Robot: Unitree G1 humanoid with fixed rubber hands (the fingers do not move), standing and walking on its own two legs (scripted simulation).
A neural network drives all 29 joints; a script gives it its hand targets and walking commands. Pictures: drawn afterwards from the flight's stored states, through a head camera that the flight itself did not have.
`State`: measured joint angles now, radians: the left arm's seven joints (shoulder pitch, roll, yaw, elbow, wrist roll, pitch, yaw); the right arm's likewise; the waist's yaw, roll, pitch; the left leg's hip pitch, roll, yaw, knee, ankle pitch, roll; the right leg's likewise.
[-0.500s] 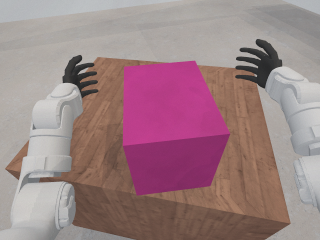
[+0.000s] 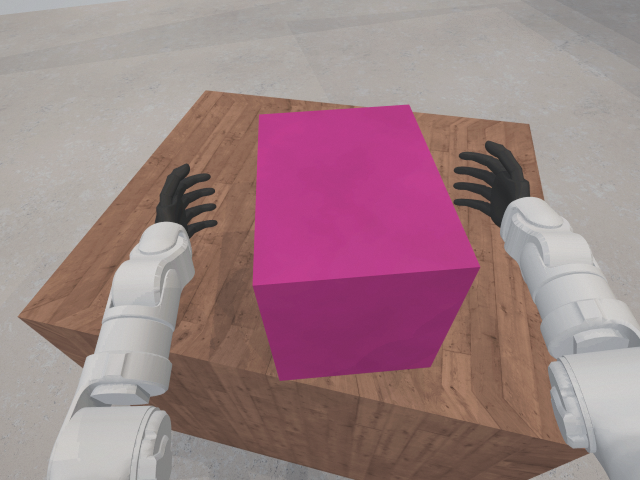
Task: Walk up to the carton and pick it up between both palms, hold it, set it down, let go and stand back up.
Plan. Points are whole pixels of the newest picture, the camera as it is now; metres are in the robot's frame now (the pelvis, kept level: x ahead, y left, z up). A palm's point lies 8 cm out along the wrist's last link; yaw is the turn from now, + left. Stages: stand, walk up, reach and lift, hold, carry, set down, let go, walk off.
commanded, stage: reach and lift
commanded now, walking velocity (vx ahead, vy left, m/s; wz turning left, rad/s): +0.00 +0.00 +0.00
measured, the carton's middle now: (345, 241) +0.45 +0.05 +0.03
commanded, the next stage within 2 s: none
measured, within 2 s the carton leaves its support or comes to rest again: neither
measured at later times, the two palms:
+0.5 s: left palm (212, 253) +0.37 +0.23 +0.06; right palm (491, 224) +0.47 -0.14 +0.08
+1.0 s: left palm (226, 248) +0.38 +0.20 +0.07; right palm (463, 222) +0.47 -0.10 +0.08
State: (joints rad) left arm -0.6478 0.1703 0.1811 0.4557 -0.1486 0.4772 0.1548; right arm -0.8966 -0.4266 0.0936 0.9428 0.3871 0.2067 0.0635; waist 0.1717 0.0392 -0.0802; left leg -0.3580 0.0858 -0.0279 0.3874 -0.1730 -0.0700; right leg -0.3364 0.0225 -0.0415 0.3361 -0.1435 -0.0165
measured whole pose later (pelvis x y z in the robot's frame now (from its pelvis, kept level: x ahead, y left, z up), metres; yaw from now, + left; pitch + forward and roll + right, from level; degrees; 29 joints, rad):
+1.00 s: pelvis +0.00 +0.00 +0.00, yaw -2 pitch +14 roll -1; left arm -0.67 -0.06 0.28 0.73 0.05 0.05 0.20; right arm -0.94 -0.24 0.04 1.18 0.24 -0.08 -0.01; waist 0.20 0.02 -0.14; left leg -0.47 0.10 0.00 0.40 -0.17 -0.06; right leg -0.46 0.03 -0.01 0.34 -0.12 -0.01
